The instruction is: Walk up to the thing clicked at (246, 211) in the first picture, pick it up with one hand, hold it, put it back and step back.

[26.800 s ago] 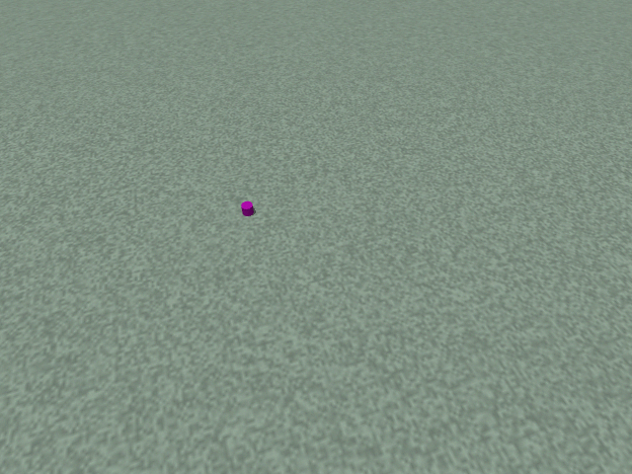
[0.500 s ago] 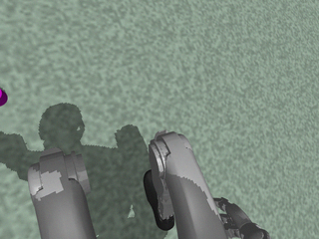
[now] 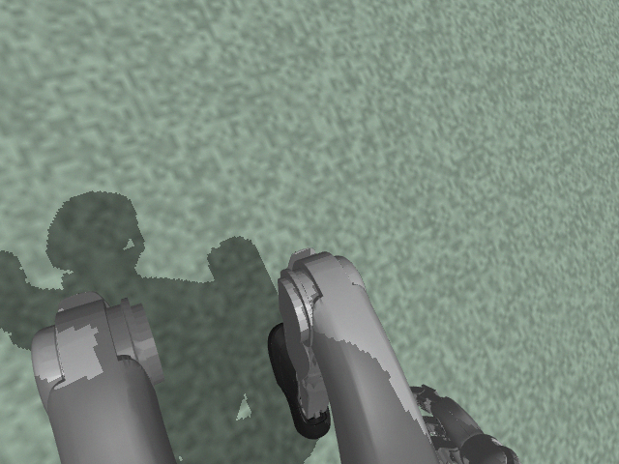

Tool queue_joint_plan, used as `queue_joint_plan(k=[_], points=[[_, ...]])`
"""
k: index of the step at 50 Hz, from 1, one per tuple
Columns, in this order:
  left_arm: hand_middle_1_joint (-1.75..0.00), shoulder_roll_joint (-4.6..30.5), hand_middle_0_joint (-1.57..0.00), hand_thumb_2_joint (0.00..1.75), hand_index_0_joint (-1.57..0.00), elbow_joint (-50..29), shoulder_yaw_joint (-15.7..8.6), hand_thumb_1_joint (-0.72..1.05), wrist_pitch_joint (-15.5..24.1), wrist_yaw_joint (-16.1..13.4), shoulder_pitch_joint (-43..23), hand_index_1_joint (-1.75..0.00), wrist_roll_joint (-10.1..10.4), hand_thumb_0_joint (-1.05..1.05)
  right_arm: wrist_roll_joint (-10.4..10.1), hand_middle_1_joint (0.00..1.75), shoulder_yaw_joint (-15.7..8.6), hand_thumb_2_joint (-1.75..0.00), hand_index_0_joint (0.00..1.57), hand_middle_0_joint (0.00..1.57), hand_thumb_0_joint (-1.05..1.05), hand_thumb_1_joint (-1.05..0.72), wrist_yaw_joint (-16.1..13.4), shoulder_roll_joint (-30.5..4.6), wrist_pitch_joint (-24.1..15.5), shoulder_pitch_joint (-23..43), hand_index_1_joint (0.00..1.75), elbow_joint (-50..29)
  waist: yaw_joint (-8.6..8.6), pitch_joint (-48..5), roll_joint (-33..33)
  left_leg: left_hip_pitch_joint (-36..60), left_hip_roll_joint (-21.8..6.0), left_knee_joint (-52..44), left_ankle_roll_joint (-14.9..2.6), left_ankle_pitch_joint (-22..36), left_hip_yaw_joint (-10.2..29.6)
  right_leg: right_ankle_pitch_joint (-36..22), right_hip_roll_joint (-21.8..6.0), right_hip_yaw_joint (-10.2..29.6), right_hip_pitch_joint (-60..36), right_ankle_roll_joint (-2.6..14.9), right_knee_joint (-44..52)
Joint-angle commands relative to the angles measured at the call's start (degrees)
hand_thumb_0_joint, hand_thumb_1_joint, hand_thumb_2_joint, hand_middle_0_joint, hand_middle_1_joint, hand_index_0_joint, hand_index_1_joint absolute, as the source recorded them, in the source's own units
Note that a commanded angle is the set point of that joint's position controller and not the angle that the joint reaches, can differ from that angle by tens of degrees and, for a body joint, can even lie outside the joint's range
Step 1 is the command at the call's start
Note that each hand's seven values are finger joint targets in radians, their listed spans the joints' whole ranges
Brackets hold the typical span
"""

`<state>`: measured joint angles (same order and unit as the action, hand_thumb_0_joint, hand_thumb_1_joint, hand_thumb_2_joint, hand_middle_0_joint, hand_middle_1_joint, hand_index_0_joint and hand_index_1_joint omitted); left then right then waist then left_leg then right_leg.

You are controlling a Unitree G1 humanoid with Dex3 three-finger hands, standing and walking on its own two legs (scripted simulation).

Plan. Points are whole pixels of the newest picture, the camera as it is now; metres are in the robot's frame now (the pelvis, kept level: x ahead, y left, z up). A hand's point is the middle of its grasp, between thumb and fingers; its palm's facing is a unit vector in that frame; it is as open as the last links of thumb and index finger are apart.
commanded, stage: rise first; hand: left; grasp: from above
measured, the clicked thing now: out of the picture +0.47 +0.36 -0.29
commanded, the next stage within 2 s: none
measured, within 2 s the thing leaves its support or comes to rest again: neither
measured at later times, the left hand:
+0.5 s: hand out of the picture +0.42 +0.40 -0.18, palm faces -0.43 -0.15 -0.89, open 14.2 cm
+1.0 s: hand out of the picture +0.43 +0.40 -0.18, palm faces -0.43 -0.14 -0.89, open 14.2 cm
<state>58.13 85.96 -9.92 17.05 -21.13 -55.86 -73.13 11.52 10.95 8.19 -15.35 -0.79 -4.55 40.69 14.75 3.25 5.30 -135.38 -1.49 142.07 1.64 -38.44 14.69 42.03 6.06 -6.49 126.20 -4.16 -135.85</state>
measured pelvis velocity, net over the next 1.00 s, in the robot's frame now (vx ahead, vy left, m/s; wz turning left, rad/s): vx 0.00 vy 0.00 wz -0.01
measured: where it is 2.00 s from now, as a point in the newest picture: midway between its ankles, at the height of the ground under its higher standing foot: (229, 424)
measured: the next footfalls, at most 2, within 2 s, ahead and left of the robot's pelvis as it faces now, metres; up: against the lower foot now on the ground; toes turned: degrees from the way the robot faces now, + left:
none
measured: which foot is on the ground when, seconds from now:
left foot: down 0.00-1.00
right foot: down 0.00-1.00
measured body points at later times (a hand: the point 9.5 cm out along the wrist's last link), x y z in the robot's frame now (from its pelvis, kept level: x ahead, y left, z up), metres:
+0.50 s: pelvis +0.00 +0.00 +0.00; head +0.24 +0.13 +0.36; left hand +0.44 +0.40 -0.13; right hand +0.09 -0.26 -0.08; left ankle +0.07 +0.14 -0.28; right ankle +0.10 -0.13 -0.28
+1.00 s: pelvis +0.00 +0.00 +0.00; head +0.24 +0.13 +0.36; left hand +0.45 +0.41 -0.13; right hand +0.08 -0.25 -0.08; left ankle +0.07 +0.14 -0.28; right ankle +0.10 -0.13 -0.28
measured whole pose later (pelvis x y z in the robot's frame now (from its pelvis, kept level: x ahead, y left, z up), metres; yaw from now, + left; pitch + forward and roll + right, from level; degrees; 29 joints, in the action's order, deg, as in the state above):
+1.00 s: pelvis +0.00 +0.00 +0.00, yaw -1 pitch +30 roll -14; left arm 58.7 82.7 -9.3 17.1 -18.6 -55.4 -72.9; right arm 10.4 11.8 8.2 -15.6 -0.2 -5.4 38.7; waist 14.5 3.1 5.1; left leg -135.5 -1.4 141.8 0.9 -37.9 14.7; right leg 41.4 5.8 -6.8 125.7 -4.0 -134.9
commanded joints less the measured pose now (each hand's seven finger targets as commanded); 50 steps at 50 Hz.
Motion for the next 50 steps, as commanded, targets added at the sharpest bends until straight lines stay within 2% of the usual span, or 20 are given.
queue_joint_plan(k=[1, 2, 4, 7, 10, 11, 13, 17, 21, 26, 27, 28, 32, 37, 40, 43, 46, 48, 49, 50], points=[[-1.01, 18.17, -0.09, 1.0, -0.08, -7.77, -2.39, -0.56, 0.18, -1.21, -13.25, -1.02, 1.05, 0.0, -0.06, 0.3, -4.9, -0.9, 0.2, 0.2, 0.0, -0.9, -1.11, -17.01, 0.09, -10.0, 0.3, -0.6, -1.45, -38.13, -26.04, 33.08, -1.35, -13.83, -2.55, 10.54, -7.76, -15.23, 0.24, -6.32, -15.07, 5.31, 13.16], [-1.02, 18.3, -0.09, 1.0, -0.08, -9.0, -2.01, -0.55, 0.47, -1.04, -14.93, -1.02, 1.22, 0.0, 0.05, 0.3, -4.68, -0.9, 0.2, 0.2, 0.0, -0.9, -1.08, -17.06, 0.18, -9.86, 0.3, -0.9, -0.69, -38.56, -26.94, 33.25, -1.47, -13.5, -2.51, 10.86, -7.69, -15.48, 0.27, -6.42, -15.3, 5.22, 12.95], [-1.02, 18.41, -0.08, 1.02, -0.08, -10.17, -2.29, -0.57, 0.55, -0.69, -14.0, -1.03, 1.0, 0.0, 0.06, 0.3, -4.64, -0.9, 0.2, 0.2, 0.0, -0.9, -1.11, -16.97, 0.31, -9.98, 0.3, -0.97, -1.5, -39.76, -28.05, 35.42, -1.44, -13.86, -2.42, 12.35, -7.57, -16.13, 0.27, -6.42, -15.41, 5.33, 12.77], [-1.01, 18.26, -0.08, 1.03, -0.07, -10.5, -2.5, -0.59, 0.71, -0.67, -13.85, -1.02, 0.88, 0.0, 0.06, 0.3, -4.62, -0.9, 0.2, 0.2, 0.0, -0.91, -0.85, -17.1, 0.66, -9.86, 0.3, -1.14, -1.24, -40.09, -28.91, 35.96, -1.6, -14.11, -2.19, 12.8, -7.19, -16.49, 0.39, -6.78, -15.13, 5.43, 12.4], [-1.02, 16.54, -0.07, 1.02, -0.07, -10.21, -1.4, -0.58, 1.09, -0.61, -14.14, -1.03, 1.38, 0.0, 0.14, 0.3, -4.44, -0.9, 0.2, 0.2, 0.0, -0.9, -0.8, -16.93, 0.79, -10.1, 0.3, -1.17, -0.03, -38.26, -26.5, 33.57, -1.55, -13.54, -2.59, 11.91, -7.29, -16.41, 0.45, -6.79, -15.49, 5.13, 13.2], [-1.01, 16.96, -0.08, 1.02, -0.07, -9.39, -1.71, -0.58, 1.06, -0.61, -13.17, -1.02, 1.41, 0.0, -0.07, 0.3, -4.54, -0.9, 0.2, 0.2, 0.0, -0.9, -0.91, -17.08, 0.86, -9.83, 0.3, -1.06, -0.87, -38.08, -26.13, 33.65, -1.56, -13.5, -2.71, 11.91, -7.36, -16.37, 0.46, -6.66, -14.72, 5.13, 13.26], [-1.02, 17.93, -0.08, 1.02, -0.07, -10.06, -2.32, -0.57, 1.08, -0.67, -14.45, -1.03, 1.43, 0.0, -0.12, 0.3, -4.53, -0.9, 0.2, 0.2, 0.0, -0.9, -0.91, -17.13, 0.7, -10.3, 0.3, -1.29, -0.68, -37.41, -26.69, 33.74, -1.54, -13.89, -2.53, 11.51, -7.25, -15.97, 0.28, -6.7, -14.73, 5.19, 13.12], [-1.03, 16.76, -0.07, 1.02, -0.07, -9.73, -1.34, -0.57, 1.41, -0.72, -14.66, -1.03, 1.18, 0.0, 0.16, 0.3, -4.25, -0.9, 0.2, 0.2, 0.0, -0.9, -0.88, -17.12, 0.91, -9.97, 0.3, -1.54, -0.17, -37.34, -26.49, 33.15, -1.57, -13.95, -2.54, 10.25, -7.21, -15.04, 0.52, -7.02, -14.75, 5.17, 13.32], [-1.03, 18.17, -0.07, 1.03, -0.06, -10.82, -2.04, -0.59, 1.08, -0.8, -15.2, -1.04, 0.67, 0.0, -0.21, 0.3, -4.51, -0.9, 0.2, 0.2, 0.0, -0.91, -0.89, -17.08, 0.79, -10.14, 0.3, -1.55, -0.95, -38.63, -27.92, 34.75, -1.55, -13.88, -2.44, 11.38, -7.3, -15.79, 0.41, -6.78, -14.39, 5.26, 13.07], [-1.02, 16.44, -0.07, 1.03, -0.07, -8.49, -0.94, -0.58, 0.61, -0.47, -14.11, -1.03, 0.74, 0.0, -0.52, 0.3, -4.55, -0.9, 0.2, 0.2, 0.0, -0.9, -0.99, -17.19, 0.61, -9.88, 0.3, -1.7, -0.2, -35.79, -26.59, 33.72, -1.52, -14.46, -2.38, 9.82, -7.04, -14.47, 0.32, -6.91, -13.48, 5.29, 13.26], [-1.02, 17.87, -0.07, 1.03, -0.06, -10.37, -1.91, -0.58, 0.84, -0.66, -15.53, -1.03, 1.02, 0.0, -0.4, 0.3, -4.44, -0.9, 0.2, 0.2, 0.0, -0.9, -1.06, -17.48, 0.73, -9.66, 0.3, -1.96, -0.6, -37.62, -27.41, 34.13, -1.53, -14.78, -2.23, 10.0, -6.78, -14.72, 0.19, -7.09, -13.86, 5.3, 12.95], [-1.02, 18.11, -0.07, 1.04, -0.06, -8.57, -1.35, -0.6, 0.5, -0.41, -13.99, -1.03, 0.25, 0.0, -0.41, 0.3, -4.3, -0.9, 0.2, 0.2, 0.0, -0.9, -1.06, -17.24, 0.65, -9.57, 0.3, -1.76, -0.87, -36.68, -27.68, 34.16, -1.53, -14.2, -2.37, 10.51, -7.16, -15.11, 0.31, -6.77, -13.77, 5.35, 12.96], [-1.03, 18.25, -0.07, 1.03, -0.06, -11.55, -1.47, -0.59, 0.91, -0.34, -16.72, -1.03, 0.96, 0.0, -0.44, 0.3, -4.27, -0.9, 0.2, 0.2, 0.0, -0.9, -1.16, -17.39, 0.68, -9.65, 0.3, -1.91, -0.44, -38.83, -28.37, 34.99, -1.66, -13.99, -2.4, 11.01, -7.0, -15.51, 0.27, -6.83, -13.96, 5.23, 13.01], [-1.03, 16.92, -0.07, 1.02, -0.07, -9.05, -0.68, -0.57, 0.79, -0.26, -15.3, -1.04, 0.93, 0.0, -0.72, 0.3, -4.47, -0.9, 0.2, 0.2, 0.0, -0.9, -1.17, -17.32, 0.5, -9.81, 0.3, -2.25, 0.06, -36.01, -27.21, 32.85, -1.54, -15.0, -2.16, 7.98, -6.61, -13.35, 0.25, -7.28, -12.0, 5.56, 12.77], [-1.03, 17.74, -0.07, 1.02, -0.07, -9.95, -0.78, -0.58, 0.47, 0.05, -15.33, -1.04, 0.63, 0.0, -0.94, 0.3, -4.39, -0.9, 0.2, 0.2, 0.0, -0.9, -1.27, -17.22, 0.48, -9.62, 0.3, -2.48, -0.79, -36.3, -28.11, 33.2, -1.45, -14.99, -2.17, 7.59, -6.98, -13.0, 0.18, -6.88, -12.12, 5.6, 12.97], [-1.03, 17.79, -0.07, 1.02, -0.07, -11.95, -0.94, -0.57, 0.36, 0.01, -16.98, -1.04, 0.88, 0.0, -0.95, 0.3, -4.35, -0.9, 0.2, 0.2, 0.0, -0.9, -1.26, -17.43, 0.41, -10.48, 0.3, -2.55, -0.16, -38.1, -27.37, 33.84, -1.42, -14.27, -2.4, 9.83, -7.16, -14.96, 0.21, -6.83, -13.86, 5.29, 13.28], [-1.03, 17.91, -0.08, 1.02, -0.07, -12.93, -1.63, -0.57, 0.09, 0.36, -15.52, -1.04, 1.44, 0.0, -1.01, 0.3, -4.58, -0.9, 0.2, 0.2, 0.0, -0.9, -1.14, -17.38, 0.35, -10.45, 0.3, -2.58, -1.03, -40.01, -28.72, 35.75, -1.49, -14.52, -2.33, 11.92, -7.13, -16.22, 0.08, -6.82, -14.4, 5.24, 13.04], [-1.04, 17.83, -0.08, 1.01, -0.08, -11.76, -1.51, -0.56, -0.21, 0.75, -14.41, -1.04, 1.27, 0.0, -1.25, 0.3, -4.77, -0.9, 0.2, 0.2, 0.0, -0.9, -1.03, -17.27, 0.46, -10.43, 0.3, -2.67, -1.01, -38.98, -29.23, 35.65, -1.5, -15.05, -2.11, 11.63, -6.68, -15.85, -0.05, -6.91, -13.37, 5.48, 12.38], [-1.03, 16.37, -0.07, 1.02, -0.07, -10.85, -0.86, -0.58, -0.43, 1.01, -13.77, -1.04, 1.51, 0.0, -1.23, 0.3, -4.98, -0.9, 0.2, 0.2, 0.0, -0.9, -0.95, -17.25, 0.43, -10.68, 0.3, -2.52, -0.58, -37.58, -28.42, 35.09, -1.48, -14.97, -2.15, 11.34, -6.58, -15.68, -0.17, -6.89, -12.79, 5.41, 12.49], [-1.03, 16.78, -0.08, 1.01, -0.07, -13.15, -1.12, -0.57, -0.19, 1.08, -15.67, -1.03, 1.64, 0.0, -1.28, 0.3, -5.06, -0.9, 0.2, 0.2, 0.0, -0.9, -1.02, -17.3, 0.55, -10.69, 0.3, -2.66, -0.48, -39.16, -28.31, 35.22, -1.53, -15.06, -2.16, 11.22, -6.47, -15.61, -0.06, -7.09, -12.97, 5.44, 12.53]])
